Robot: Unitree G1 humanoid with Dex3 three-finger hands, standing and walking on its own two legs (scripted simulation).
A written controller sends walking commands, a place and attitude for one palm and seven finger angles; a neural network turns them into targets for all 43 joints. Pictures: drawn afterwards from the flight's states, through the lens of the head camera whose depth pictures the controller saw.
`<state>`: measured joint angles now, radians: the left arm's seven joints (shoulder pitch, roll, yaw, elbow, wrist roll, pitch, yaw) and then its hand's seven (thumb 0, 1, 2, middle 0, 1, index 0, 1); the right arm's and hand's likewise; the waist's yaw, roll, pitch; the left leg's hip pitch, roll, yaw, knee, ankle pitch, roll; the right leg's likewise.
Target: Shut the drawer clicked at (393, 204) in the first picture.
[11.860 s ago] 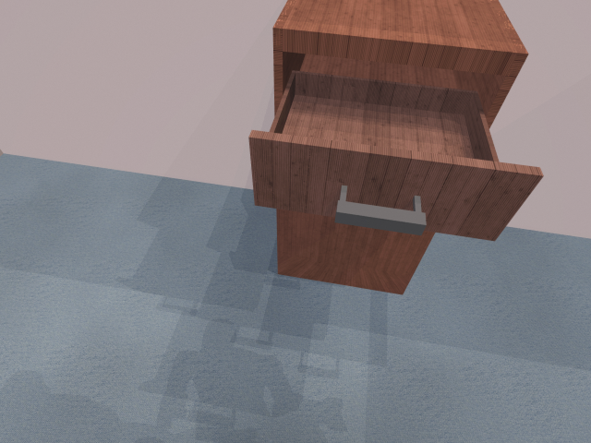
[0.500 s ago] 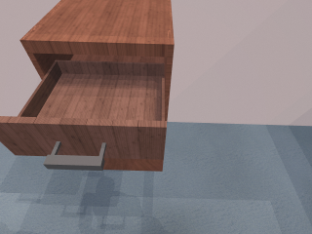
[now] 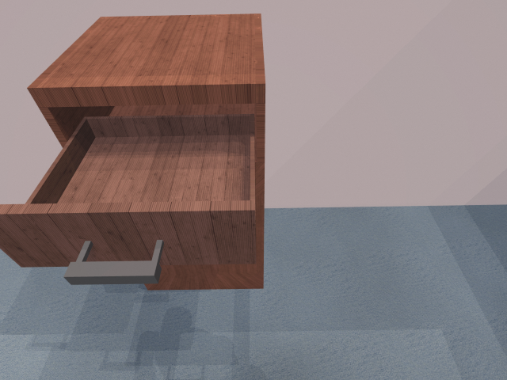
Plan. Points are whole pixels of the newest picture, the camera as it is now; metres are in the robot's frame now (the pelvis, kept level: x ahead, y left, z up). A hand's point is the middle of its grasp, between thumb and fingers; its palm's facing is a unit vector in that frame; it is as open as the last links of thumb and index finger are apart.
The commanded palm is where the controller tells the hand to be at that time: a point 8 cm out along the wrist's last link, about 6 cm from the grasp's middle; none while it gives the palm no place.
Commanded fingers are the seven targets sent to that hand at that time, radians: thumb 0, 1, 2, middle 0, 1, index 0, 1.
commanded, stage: come to a stop and stand still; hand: left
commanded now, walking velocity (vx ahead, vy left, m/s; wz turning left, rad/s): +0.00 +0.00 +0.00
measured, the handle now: (118, 259) +0.29 +0.24 +0.04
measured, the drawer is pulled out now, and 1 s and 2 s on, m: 0.30 0.30 0.30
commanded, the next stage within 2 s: look again from close up in 0.20 s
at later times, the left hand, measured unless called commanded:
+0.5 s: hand out of the picture +0.00 +0.16 -0.17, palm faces +0.02 -0.98 -0.18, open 7.3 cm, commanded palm none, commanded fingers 0.00 0.90 0.90 -0.20 -0.30 -0.20 -0.30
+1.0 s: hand out of the picture +0.10 +0.19 -0.10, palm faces +0.23 -0.94 -0.26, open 7.1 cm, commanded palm +0.10 +0.21 -0.05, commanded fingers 0.00 0.90 0.90 -0.34 -0.45 -0.34 -0.45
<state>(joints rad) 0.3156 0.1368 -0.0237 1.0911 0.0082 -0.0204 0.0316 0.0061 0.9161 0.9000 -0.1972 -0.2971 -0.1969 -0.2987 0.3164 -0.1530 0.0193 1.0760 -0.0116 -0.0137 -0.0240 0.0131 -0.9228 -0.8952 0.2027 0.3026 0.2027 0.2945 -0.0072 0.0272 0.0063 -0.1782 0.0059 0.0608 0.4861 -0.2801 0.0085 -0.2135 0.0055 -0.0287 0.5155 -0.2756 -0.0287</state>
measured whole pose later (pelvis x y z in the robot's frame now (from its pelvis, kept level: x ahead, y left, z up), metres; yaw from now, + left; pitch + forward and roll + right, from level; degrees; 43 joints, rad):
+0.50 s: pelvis +0.01 -0.01 +0.00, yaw +0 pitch -1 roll +1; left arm 0.29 0.14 -0.02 1.12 0.01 -0.02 0.03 0.01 0.92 0.90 -0.20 -0.30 -0.20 -0.30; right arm 0.28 -0.14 0.03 1.13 -0.01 -0.02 -0.03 0.01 -0.91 -0.90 0.20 0.30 0.20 0.29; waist 0.00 0.00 0.04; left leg -0.14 0.01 0.06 0.42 -0.26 -0.01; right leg -0.18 0.02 -0.03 0.46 -0.26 -0.04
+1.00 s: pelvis +0.01 -0.01 +0.00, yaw +1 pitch -1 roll +0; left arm 0.51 0.19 -0.01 0.42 -0.11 0.02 0.13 0.05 0.98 0.90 -0.22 -0.32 -0.22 -0.32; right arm 0.36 -0.20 0.01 0.96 0.04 -0.18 -0.08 0.02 -0.93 -0.89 0.21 0.30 0.21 0.29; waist 0.01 0.03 0.00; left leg -0.18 0.01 0.04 0.48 -0.29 0.00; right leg -0.20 0.01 -0.05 0.50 -0.29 -0.04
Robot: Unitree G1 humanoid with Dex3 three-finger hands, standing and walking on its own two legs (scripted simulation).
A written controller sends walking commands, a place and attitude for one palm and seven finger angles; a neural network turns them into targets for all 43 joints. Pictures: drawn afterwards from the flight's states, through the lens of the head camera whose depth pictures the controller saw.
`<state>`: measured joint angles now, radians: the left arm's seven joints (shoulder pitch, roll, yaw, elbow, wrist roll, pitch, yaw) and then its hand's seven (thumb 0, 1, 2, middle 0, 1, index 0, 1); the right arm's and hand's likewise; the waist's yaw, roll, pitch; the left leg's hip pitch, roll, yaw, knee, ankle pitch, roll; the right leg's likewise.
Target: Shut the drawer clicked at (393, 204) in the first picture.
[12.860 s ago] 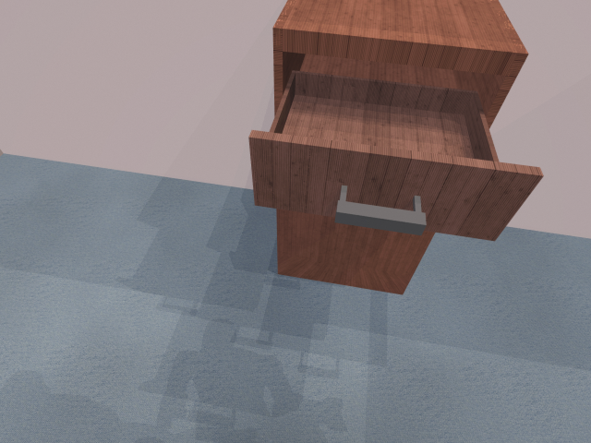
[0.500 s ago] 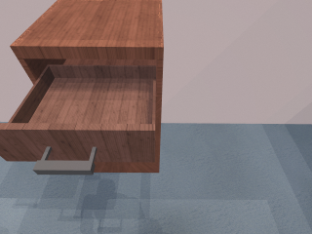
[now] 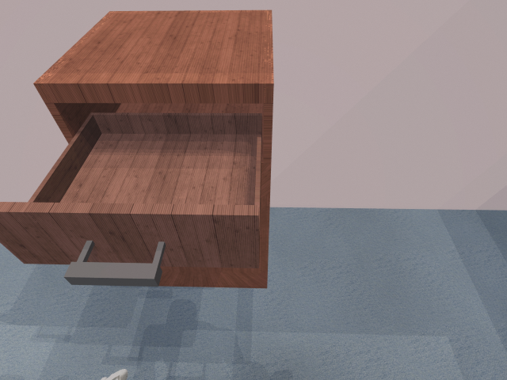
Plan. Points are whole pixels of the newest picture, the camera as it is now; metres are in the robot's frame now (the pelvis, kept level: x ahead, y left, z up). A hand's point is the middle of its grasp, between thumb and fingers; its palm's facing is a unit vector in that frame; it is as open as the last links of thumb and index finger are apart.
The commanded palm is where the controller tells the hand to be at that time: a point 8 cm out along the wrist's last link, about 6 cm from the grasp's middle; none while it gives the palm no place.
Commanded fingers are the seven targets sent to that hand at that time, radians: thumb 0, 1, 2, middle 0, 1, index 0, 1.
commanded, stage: raise the hand and make a fist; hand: left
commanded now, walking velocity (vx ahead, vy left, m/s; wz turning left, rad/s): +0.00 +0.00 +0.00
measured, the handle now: (119, 260) +0.29 +0.24 +0.04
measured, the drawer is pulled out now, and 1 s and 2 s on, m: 0.30 0.30 0.30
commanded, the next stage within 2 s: bring the fist close to the handle in 1.78 s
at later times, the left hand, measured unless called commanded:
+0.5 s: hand out of the picture +0.12 +0.15 +0.03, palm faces +0.03 -1.00 -0.04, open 4.9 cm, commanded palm +0.09 +0.22 +0.02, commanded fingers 0.00 0.90 0.90 -0.84 -0.99 -0.84 -0.99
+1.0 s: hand (114, 358) +0.14 +0.18 +0.07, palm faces +0.05 -0.99 -0.09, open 3.1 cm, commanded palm +0.09 +0.24 +0.09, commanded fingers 0.00 0.90 0.90 -1.34 -1.53 -1.34 -1.53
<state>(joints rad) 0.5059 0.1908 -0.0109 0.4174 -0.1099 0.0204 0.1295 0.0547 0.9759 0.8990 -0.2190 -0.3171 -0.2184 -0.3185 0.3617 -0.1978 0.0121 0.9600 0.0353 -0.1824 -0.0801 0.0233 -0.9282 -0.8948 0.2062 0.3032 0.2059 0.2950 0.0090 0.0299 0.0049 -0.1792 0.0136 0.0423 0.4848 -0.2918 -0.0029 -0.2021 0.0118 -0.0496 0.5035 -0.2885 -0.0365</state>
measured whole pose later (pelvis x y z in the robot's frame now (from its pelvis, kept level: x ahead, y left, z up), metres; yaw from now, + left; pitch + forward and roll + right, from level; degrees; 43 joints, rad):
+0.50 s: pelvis -0.05 +0.00 -0.07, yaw +3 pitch +8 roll -2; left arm 0.54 0.17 0.01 -0.22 -0.21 -0.44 -0.21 0.01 0.90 0.90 -0.64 -0.78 -0.64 -0.79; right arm 0.15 -0.20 0.05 0.48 0.03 -0.23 -0.03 0.01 -0.91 -0.90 0.20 0.30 0.21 0.30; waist 0.06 0.05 -0.09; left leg -0.72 0.01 -0.04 1.06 -0.47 0.00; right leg -0.69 -0.01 -0.13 1.02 -0.46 -0.05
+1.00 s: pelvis -0.01 +0.01 -0.04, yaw +2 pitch +5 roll -1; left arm 0.71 0.22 0.09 -0.43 -0.23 -0.23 -0.16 0.01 0.90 0.90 -1.15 -1.33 -1.15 -1.33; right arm 0.25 -0.24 -0.01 0.55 0.05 -0.30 -0.06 0.02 -0.91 -0.90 0.20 0.30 0.20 0.29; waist 0.03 0.04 -0.10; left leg -0.50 0.01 0.01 0.87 -0.45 0.02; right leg -0.48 -0.01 -0.08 0.83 -0.43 -0.02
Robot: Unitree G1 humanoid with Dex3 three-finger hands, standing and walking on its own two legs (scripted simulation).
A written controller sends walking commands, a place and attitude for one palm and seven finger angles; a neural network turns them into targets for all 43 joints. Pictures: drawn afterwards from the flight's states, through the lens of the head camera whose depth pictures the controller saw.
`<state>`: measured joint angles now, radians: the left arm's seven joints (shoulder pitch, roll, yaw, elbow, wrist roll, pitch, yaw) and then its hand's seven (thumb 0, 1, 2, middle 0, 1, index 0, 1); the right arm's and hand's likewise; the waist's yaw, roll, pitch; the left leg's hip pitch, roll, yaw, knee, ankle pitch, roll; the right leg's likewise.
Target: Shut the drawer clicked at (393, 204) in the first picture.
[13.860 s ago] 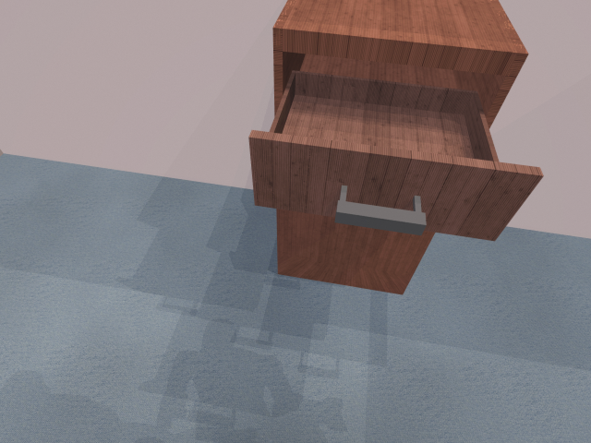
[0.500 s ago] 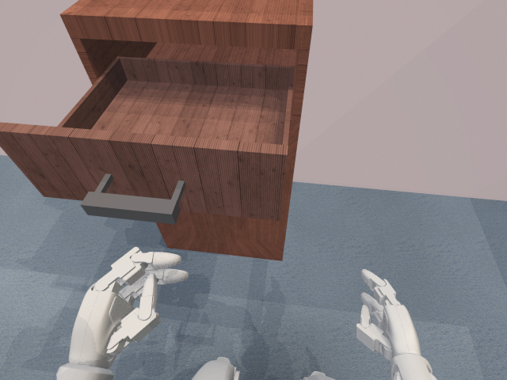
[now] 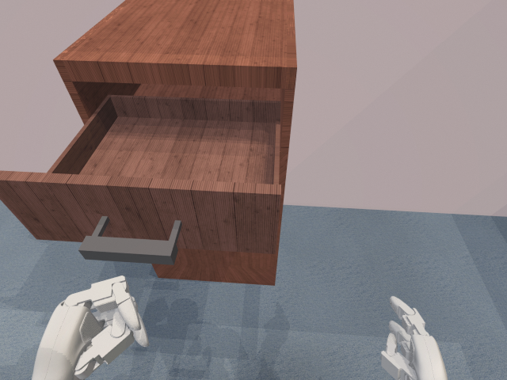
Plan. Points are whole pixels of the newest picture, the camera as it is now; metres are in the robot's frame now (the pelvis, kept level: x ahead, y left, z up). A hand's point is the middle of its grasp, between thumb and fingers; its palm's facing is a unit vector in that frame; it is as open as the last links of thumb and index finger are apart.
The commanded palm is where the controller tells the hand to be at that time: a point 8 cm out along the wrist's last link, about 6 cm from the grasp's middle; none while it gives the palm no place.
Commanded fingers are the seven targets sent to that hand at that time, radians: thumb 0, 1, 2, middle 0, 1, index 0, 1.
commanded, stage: raise the hand and make a fist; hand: left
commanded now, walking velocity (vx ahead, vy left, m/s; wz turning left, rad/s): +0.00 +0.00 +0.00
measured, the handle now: (135, 237) +0.31 +0.22 +0.07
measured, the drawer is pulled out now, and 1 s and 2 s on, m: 0.30 0.30 0.30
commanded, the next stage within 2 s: bring the fist close to the handle in 0.78 s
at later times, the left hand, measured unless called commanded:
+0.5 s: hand (81, 317) +0.15 +0.19 +0.17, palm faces +0.06 -0.99 -0.13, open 3.2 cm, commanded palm +0.09 +0.24 +0.18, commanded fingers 0.00 0.90 0.90 -1.40 -1.60 -1.40 -1.60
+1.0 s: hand (89, 331) +0.14 +0.19 +0.15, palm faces +0.08 -0.99 -0.12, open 3.2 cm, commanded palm +0.10 +0.23 +0.16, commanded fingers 0.00 0.90 0.90 -1.40 -1.60 -1.40 -1.60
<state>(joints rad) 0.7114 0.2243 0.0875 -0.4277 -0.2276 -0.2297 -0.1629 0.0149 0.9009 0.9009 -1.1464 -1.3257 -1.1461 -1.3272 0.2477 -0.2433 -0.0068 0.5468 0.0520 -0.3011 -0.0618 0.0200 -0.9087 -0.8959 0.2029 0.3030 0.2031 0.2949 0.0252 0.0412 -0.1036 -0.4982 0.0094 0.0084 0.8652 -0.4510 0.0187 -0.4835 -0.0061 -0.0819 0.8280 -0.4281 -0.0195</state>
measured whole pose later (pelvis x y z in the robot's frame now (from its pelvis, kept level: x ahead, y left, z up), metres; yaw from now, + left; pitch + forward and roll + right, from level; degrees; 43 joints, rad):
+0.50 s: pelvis +0.01 -0.01 +0.02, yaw +1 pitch -1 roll -1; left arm 0.64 0.28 0.26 -0.52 -0.34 -0.01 -0.28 0.01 0.90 0.90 -1.39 -1.59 -1.39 -1.60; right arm 0.23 -0.23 0.09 0.59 0.09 -0.37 -0.08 0.02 -0.90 -0.90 0.21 0.30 0.21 0.30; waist 0.08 0.07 -0.10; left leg -0.29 0.02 -0.01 0.70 -0.39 0.01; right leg -0.26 0.01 -0.10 0.65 -0.37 -0.03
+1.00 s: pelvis -0.01 -0.02 +0.02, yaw +1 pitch -2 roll -1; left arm 0.60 0.28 0.27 -0.39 -0.34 -0.04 -0.29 0.01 0.90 0.90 -1.40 -1.60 -1.40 -1.60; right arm 0.24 -0.24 0.07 0.64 0.08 -0.45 -0.10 0.02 -0.91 -0.90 0.21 0.30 0.21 0.30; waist 0.07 0.08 -0.06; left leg -0.28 0.04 -0.01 0.67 -0.36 -0.01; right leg -0.25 0.03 -0.10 0.61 -0.33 -0.05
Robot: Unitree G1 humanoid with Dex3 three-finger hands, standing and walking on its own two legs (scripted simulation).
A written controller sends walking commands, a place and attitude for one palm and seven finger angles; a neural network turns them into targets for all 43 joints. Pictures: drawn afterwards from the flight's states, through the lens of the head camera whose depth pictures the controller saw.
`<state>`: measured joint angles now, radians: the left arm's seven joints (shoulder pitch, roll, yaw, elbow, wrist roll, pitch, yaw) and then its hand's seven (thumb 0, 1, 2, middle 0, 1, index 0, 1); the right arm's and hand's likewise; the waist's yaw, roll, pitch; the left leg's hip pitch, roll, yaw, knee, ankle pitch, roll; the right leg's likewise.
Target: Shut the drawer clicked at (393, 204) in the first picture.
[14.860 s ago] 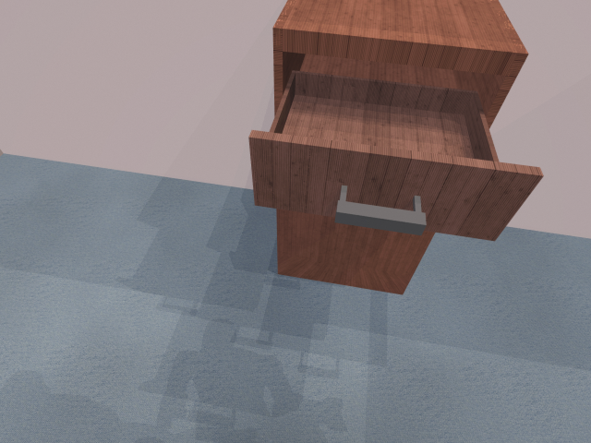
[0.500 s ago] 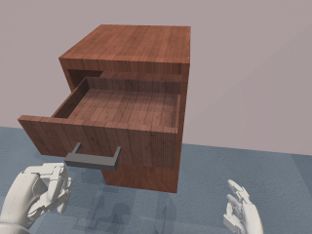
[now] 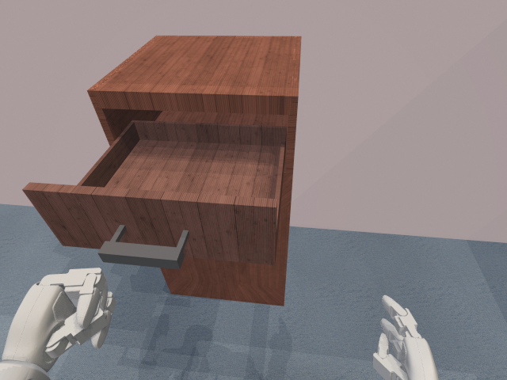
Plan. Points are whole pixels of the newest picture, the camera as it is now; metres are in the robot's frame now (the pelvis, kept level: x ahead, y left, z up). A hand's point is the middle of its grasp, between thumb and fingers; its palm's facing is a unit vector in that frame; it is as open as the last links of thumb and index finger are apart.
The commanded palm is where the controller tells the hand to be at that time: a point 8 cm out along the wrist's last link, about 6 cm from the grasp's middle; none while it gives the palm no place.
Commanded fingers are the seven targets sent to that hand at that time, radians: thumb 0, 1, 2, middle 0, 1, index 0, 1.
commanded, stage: bring the fist close to the handle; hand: left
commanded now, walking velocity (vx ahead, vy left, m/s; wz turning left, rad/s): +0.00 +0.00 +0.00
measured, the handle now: (147, 244) +0.32 +0.24 +0.05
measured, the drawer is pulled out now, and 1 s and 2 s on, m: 0.30 0.30 0.28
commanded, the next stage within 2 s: push the drawer shut in 1.28 s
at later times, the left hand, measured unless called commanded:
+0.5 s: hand (126, 308) +0.19 +0.21 +0.08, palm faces +0.06 -1.00 -0.07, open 3.3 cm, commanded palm +0.15 +0.26 +0.09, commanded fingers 0.00 0.90 0.90 -1.40 -1.60 -1.40 -1.60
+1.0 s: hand (150, 296) +0.23 +0.20 +0.04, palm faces +0.02 -1.00 -0.06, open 3.3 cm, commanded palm +0.19 +0.25 +0.05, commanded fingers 0.00 0.90 0.90 -1.40 -1.60 -1.40 -1.60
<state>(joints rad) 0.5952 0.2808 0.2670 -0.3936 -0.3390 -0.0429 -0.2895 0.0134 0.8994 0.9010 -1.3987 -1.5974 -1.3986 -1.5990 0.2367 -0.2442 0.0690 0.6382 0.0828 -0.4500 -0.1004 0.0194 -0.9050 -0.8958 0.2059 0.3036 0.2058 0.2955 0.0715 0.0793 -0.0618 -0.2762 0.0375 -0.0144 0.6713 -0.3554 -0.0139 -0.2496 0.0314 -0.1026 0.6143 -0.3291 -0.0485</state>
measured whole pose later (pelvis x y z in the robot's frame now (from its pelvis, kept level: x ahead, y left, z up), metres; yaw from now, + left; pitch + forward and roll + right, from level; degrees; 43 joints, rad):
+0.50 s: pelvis +0.01 +0.02 -0.01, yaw +0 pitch +2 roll -1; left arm 0.53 0.21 0.18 -0.25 -0.27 -0.18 -0.24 0.01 0.90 0.90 -1.40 -1.60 -1.40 -1.60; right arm 0.23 -0.24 0.04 0.63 0.04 -0.39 -0.07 0.02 -0.91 -0.90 0.21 0.30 0.21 0.30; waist 0.04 0.04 -0.05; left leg -0.39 0.00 0.00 0.74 -0.39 0.01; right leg -0.37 -0.01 -0.09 0.71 -0.37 -0.03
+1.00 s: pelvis +0.00 +0.02 -0.02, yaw +0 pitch +7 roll -1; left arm 0.38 0.21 0.16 -0.07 -0.25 -0.29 -0.21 0.02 0.90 0.90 -1.40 -1.60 -1.40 -1.60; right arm 0.25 -0.25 0.03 0.61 0.03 -0.30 -0.05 0.02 -0.91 -0.90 0.21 0.30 0.21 0.30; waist 0.00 0.04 -0.07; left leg -0.56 0.01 0.00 0.86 -0.43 0.01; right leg -0.55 -0.01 -0.08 0.83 -0.41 -0.03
